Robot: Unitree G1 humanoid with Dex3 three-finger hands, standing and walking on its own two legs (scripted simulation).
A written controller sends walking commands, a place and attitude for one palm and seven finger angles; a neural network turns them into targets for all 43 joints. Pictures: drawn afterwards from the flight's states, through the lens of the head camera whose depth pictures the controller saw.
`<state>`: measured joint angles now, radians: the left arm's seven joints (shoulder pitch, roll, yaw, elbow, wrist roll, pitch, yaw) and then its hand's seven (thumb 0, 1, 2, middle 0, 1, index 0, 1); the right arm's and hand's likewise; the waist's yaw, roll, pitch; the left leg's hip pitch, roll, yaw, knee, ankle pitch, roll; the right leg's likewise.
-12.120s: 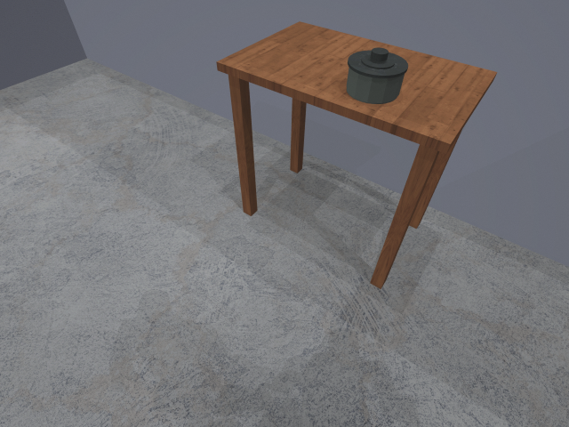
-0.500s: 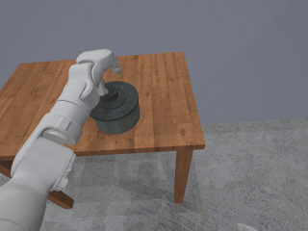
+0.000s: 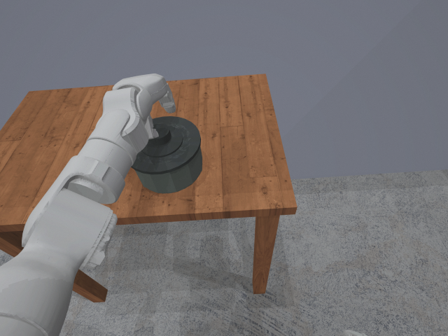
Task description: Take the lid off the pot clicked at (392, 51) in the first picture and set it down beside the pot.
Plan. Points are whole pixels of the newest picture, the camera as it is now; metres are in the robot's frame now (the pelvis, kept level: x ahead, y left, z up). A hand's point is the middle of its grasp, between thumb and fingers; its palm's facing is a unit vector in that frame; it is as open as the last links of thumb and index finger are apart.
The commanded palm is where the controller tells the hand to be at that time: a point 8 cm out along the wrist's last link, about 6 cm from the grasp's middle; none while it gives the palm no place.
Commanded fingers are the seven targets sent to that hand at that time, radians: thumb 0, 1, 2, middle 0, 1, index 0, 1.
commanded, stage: lower the open fingers around the knob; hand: left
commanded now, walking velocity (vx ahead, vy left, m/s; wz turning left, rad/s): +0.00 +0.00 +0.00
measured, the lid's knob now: (159, 134) +0.50 +0.14 +0.08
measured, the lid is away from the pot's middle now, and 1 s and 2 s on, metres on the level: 0.00 0.00 0.01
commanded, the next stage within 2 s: close the fingers and squeeze the knob in 0.76 s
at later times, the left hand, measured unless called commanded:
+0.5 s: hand (150, 136) +0.46 +0.14 +0.12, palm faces -0.38 -0.06 -0.92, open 10.1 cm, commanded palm +0.46 +0.14 +0.17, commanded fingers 0.00 -0.29 1.42 -0.84 -0.08 -0.84 -0.08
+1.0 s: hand (156, 138) +0.46 +0.13 +0.11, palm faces -0.37 -0.06 -0.93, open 10.1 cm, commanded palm +0.45 +0.14 +0.17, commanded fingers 0.00 -0.03 0.98 -0.50 -0.85 -0.50 -0.85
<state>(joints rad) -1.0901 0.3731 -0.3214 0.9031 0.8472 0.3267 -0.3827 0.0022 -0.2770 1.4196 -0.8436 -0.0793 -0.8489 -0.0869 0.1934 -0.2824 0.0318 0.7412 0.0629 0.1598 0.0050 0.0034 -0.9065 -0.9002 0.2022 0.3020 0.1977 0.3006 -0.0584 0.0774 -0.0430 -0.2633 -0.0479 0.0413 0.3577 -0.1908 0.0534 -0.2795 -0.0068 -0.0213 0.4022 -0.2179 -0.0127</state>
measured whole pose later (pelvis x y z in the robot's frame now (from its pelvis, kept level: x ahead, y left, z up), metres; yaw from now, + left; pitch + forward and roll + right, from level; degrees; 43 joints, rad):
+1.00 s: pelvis +0.00 +0.00 +0.00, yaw +0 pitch +6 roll +0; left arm -0.99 0.36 -0.33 0.92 0.85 0.26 -0.31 0.00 -0.18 1.23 -0.69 -0.38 -0.70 -0.39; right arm 0.22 -0.28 0.01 0.75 0.06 0.17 0.00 0.00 -0.91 -0.90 0.20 0.30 0.20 0.30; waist -0.07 0.07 -0.06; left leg -0.29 -0.04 0.04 0.40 -0.22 0.05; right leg -0.30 0.00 -0.02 0.43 -0.24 -0.01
